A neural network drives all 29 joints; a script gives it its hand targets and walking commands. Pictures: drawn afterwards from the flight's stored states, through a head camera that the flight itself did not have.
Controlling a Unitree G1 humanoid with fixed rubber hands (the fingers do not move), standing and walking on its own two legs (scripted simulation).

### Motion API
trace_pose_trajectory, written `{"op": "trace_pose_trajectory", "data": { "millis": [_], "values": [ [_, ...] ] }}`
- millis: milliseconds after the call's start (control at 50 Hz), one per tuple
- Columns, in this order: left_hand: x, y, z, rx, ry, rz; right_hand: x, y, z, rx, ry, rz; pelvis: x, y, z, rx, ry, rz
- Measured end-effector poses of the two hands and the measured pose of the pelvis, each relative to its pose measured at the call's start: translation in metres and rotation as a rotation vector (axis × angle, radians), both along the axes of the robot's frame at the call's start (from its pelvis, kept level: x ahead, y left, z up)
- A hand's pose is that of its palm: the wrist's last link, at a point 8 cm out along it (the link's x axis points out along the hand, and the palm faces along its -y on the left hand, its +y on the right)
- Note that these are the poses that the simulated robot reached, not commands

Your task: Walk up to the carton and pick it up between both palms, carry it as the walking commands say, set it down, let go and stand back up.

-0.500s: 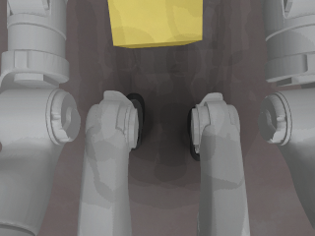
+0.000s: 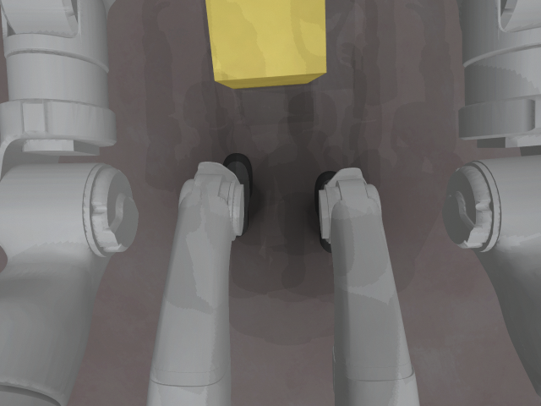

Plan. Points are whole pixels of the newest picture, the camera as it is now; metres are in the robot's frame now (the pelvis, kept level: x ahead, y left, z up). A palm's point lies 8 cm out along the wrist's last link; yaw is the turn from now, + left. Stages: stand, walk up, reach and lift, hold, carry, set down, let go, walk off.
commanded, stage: set down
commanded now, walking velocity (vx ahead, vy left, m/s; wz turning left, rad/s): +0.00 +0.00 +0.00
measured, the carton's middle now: (266, 28) +0.54 +0.03 -0.42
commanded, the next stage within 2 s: let go in 0.28 s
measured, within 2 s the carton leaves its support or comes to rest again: neither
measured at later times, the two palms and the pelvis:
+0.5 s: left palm out of the picture +0.54 +0.20 -0.03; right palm out of the picture +0.55 -0.15 -0.02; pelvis +0.02 +0.00 +0.10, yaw -1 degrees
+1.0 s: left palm out of the picture +0.33 +0.25 +0.11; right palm out of the picture +0.35 -0.20 +0.10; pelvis +0.07 +0.01 +0.17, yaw -2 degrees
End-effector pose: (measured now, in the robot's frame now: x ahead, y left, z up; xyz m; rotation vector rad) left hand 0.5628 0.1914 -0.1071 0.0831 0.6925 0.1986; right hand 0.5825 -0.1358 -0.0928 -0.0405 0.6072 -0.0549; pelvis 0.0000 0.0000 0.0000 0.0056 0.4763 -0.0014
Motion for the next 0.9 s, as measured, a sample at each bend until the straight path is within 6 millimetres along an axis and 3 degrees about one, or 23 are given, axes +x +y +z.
{"op": "trace_pose_trajectory", "data": {
  "millis": [220, 320, 400, 500, 600, 780, 900],
  "values": [
    [0.013, 0.001, 0.074, 0.004, -0.018, -0.001, 0.008, -0.001, 0.064, 0.019, 0.018, 0.002, 0.011, 0.002, 0.061, -0.001, -0.017, -0.009],
    [0.019, 0.002, 0.095, 0.002, -0.057, -0.008, 0.004, -0.005, 0.064, 0.003, 0.066, 0.012, 0.013, 0.003, 0.081, -0.001, -0.011, -0.012],
    [0.013, 0.003, 0.093, -0.001, -0.049, -0.017, -0.001, -0.009, 0.064, -0.012, 0.062, 0.017, 0.014, 0.003, 0.090, -0.002, -0.005, -0.013],
    [-0.026, 0.013, 0.077, 0.027, 0.039, -0.051, -0.031, -0.018, 0.069, -0.064, 0.059, 0.026, 0.019, 0.004, 0.101, -0.004, -0.034, -0.015],
    [-0.078, 0.022, 0.085, 0.067, 0.114, -0.107, -0.079, -0.028, 0.088, -0.113, 0.084, 0.041, 0.024, 0.005, 0.113, -0.006, -0.105, -0.016],
    [-0.160, 0.042, 0.145, 0.078, 0.165, -0.139, -0.172, -0.043, 0.135, -0.107, 0.190, 0.042, 0.035, 0.008, 0.140, -0.011, -0.224, -0.019],
    [-0.200, 0.055, 0.194, 0.062, 0.116, -0.129, -0.209, -0.060, 0.170, -0.113, 0.202, 0.037, 0.052, 0.010, 0.158, -0.014, -0.221, -0.022]
  ]
}}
